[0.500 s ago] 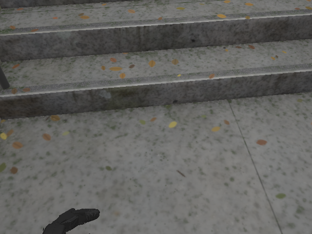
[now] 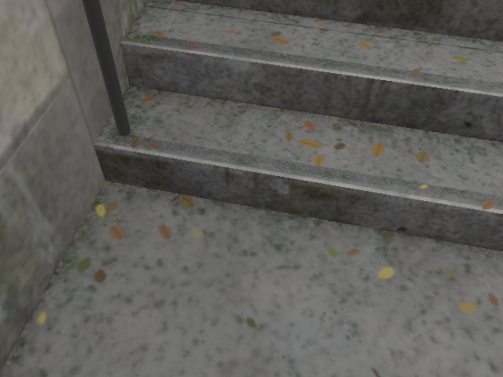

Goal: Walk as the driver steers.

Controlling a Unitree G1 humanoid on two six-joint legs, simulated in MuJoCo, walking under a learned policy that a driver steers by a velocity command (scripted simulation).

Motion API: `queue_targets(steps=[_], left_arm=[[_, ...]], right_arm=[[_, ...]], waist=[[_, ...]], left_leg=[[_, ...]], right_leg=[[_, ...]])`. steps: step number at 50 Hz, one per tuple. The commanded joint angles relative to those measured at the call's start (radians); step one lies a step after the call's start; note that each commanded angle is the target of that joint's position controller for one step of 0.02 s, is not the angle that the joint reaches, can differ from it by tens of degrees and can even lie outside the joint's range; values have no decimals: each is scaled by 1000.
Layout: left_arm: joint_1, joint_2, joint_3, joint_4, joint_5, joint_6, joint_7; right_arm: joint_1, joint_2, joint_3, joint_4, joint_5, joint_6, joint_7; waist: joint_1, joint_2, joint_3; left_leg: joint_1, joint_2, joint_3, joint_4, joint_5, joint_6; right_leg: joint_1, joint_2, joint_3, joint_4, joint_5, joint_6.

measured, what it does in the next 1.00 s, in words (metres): walks ahead, turning left: right foot, then left foot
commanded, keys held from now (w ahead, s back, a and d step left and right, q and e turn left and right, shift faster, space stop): q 0.36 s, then w+q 0.40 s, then w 0.12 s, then w+e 0.04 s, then no key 0.08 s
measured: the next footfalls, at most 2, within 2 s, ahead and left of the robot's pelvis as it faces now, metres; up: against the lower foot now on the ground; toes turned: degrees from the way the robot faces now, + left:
right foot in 0.48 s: +0.13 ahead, -0.11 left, +0.00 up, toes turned +22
left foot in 0.94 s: +0.17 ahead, +0.20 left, +0.00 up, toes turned +33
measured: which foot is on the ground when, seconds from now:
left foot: down 0.00-0.48, up 0.50-0.92, down 0.94-1.00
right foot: down 0.00-0.00, up 0.02-0.46, down 0.48-0.94, up 0.96-1.00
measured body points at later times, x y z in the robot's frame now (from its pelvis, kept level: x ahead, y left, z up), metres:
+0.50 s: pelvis +0.05 -0.02 +0.01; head +0.06 -0.02 +0.46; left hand +0.09 +0.27 -0.09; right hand +0.24 -0.25 -0.10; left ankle +0.12 +0.08 -0.71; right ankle +0.09 -0.12 -0.72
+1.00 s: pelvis +0.15 +0.07 +0.01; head +0.16 +0.10 +0.46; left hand +0.00 +0.31 -0.12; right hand +0.44 -0.03 -0.07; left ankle +0.12 +0.17 -0.72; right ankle +0.10 -0.10 -0.67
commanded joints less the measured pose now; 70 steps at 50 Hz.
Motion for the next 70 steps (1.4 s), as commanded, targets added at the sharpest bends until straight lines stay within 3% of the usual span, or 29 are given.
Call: queue_targets(steps=[1, 2, 3, 5, 6, 11, 18, 23, 24, 25, 26, 27, 29, 34, 41, 43, 46, 47, 48, 49, 50, 54, 58, 63, 65, 66, 67, 68, 70], left_arm=[[46, 67, 23, -101, 18, 22, -1], [109, 59, 12, -132, 1, 42, -1], [73, 85, 14, -116, 17, 53, -3], [-74, 94, 16, -142, 25, 49, -7], [-75, 96, 15, -149, 33, 59, -7], [-59, 73, -2, -137, 26, 113, 0], [-152, 82, -11, -188, 18, 101, 12], [99, 115, 2, -133, 13, 68, -6], [167, 177, 19, -111, 24, 60, 13], [73, 282, 44, -148, 22, 55, 22], [-74, 273, 46, -188, 42, 56, 21], [-110, 212, 31, -183, 36, 50, 20], [-165, 179, 22, -185, 23, 28, 11], [-10, 195, 30, -160, 31, 8, -3], [78, 214, 41, -93, 34, -9, -27], [91, 224, 46, -72, 30, -6, -24], [68, 204, 33, -23, 6, 5, -28], [18, 160, 12, -47, 5, 5, -38], [11, 46, -13, -123, -9, 0, -60], [70, 172, 29, -54, 3, 33, -50], [51, 162, 30, -42, 3, 59, -54], [57, 99, 5, 15, 16, 94, -69], [3, 79, -11, 18, 12, 78, -55], [-30, 51, -29, 42, 7, 51, -23], [-9, 86, -24, 59, 23, 32, -19], [7, 193, 2, 60, 13, 36, -9], [-39, 193, 1, 65, -14, 48, -5], [-79, 96, -26, 53, -26, 56, -4], [-145, 84, -34, 51, -10, 72, -3]], right_arm=[[243, -241, -74, -26, -1, -30, -33], [252, -313, -93, -39, 47, -13, -43], [208, -265, -88, -68, 67, 11, -52], [119, -169, -55, -65, 53, 39, -61], [86, -150, -49, -70, 54, 45, -62], [98, -173, -56, -64, 32, 35, -49], [95, -206, -80, -52, 23, 61, -60], [-12, -188, -89, -70, 36, 91, -36], [-45, -149, -83, -86, 42, 86, -43], [30, -46, -62, -92, 62, 80, -49], [-40, -165, -82, -99, 20, 62, -49], [-27, -206, -97, -77, 15, 56, -33], [102, -190, -94, -23, 0, 60, 0], [-28, -154, -67, -49, 2, 59, 39], [-164, -135, -30, -94, 23, 38, 49], [-166, -126, -23, -94, 5, 30, 41], [97, -133, -32, -14, -12, -16, 11], [261, -187, -47, 25, -26, -27, -6], [363, -344, -70, 30, -29, -34, -23], [330, -340, -73, 12, 18, -27, -60], [264, -279, -48, 9, 28, -32, -62], [36, -111, 21, -11, 49, -35, -76], [82, -107, 27, 61, 57, -29, -86], [130, -144, 9, 119, 58, -29, -79], [121, -109, 21, 123, 50, -26, -80], [158, -130, 12, 107, 26, -25, -84], [265, -68, 29, 133, 34, -13, -84], [236, -68, 34, 154, 36, 3, -95], [245, -74, 29, 181, 35, 13, -99]], waist=[[-64, 206, -189], [-56, 333, -357], [-70, 144, -355], [-44, -3, -146], [-21, 19, -121], [-15, 38, -154], [-58, 85, -100], [77, 156, -77], [108, 38, -25], [42, -329, -57], [12, -239, 71], [-41, -131, 69], [-106, -133, -25], [5, -162, 52], [66, -205, 81], [68, -211, 74], [-81, -109, -8], [-170, 1, -145], [-158, 327, -226], [-140, 97, -199], [-101, -10, -171], [2, 164, -83], [7, 219, -55], [-18, 115, -24], [7, 8, -26], [-25, -139, -2], [-68, -301, -76], [-52, -260, -91], [-85, -198, -48]], left_leg=[[483, 230, -334, -14, 759, 124], [633, 385, -695, -137, 810, 322], [592, 358, -653, -188, 517, 312], [356, 242, -502, -248, 210, 219], [277, 192, -447, -267, 163, 182], [189, 134, -414, -283, 47, 152], [182, 102, -530, -357, -364, 117], [-79, -7, -495, -408, -602, -1], [-205, -102, -387, -259, -588, -93], [-300, -216, -180, 164, -544, -97], [-378, -138, -208, 287, -358, -103], [-284, -116, -240, 382, -248, -100], [-178, -120, -174, 546, -169, -107], [-299, -56, -132, 517, -121, -124], [-94, -12, -37, 119, -162, -114], [27, -30, 23, 16, -251, -67], [441, -69, 17, -146, -154, 16], [645, 75, -156, -184, -268, 40], [857, 398, -635, -277, -161, 165], [766, 524, -764, -219, 630, 161], [711, 449, -492, -130, 1005, 152], [449, 217, -165, -228, 810, 42], [363, 108, -54, -271, 526, 70], [317, 171, -133, -202, 380, 65], [243, 127, -147, -130, 107, 11], [214, 99, -131, -39, 2, -13], [255, 13, -61, 25, -274, -42], [303, -1, -54, 39, -384, -50], [351, 6, -56, -78, -342, -41]], right_leg=[[-337, -3, 20, 624, -41, 0], [-524, 123, 193, 828, -253, 28], [-549, 47, 291, 860, -185, 32], [-561, 1, 299, 733, -48, 32], [-513, -12, 301, 656, -13, 34], [-445, 24, 291, 558, 38, 25], [-432, 58, 309, 331, 62, 18], [35, 141, 230, -108, 12, -66], [143, 50, 309, -308, -67, -90], [136, -325, 730, -417, -380, -136], [-88, -394, 892, -492, -410, -197], [-148, -320, 780, -462, -303, -180], [-145, -206, 560, -425, -151, -112], [-24, -204, 437, -447, -109, -133], [-7, -219, 291, -408, 60, -139], [-42, -221, 263, -365, 122, -151], [-183, -181, 214, -81, 532, -152], [-289, -123, 145, 180, 497, -114], [-615, 49, 107, 513, -62, -54], [-622, 51, 259, 615, -119, -37], [-550, 20, 327, 637, -71, -30], [-382, 17, 298, 453, 147, 9], [-308, 31, 212, 256, 220, 25], [-162, 38, 214, -4, 343, -17], [-6, -7, 281, -146, 483, -56], [16, -114, 386, -132, 789, -88], [-2, -219, 474, -158, 901, -207], [-49, -228, 514, -220, 757, -232], [-108, -148, 450, -238, 462, -174]])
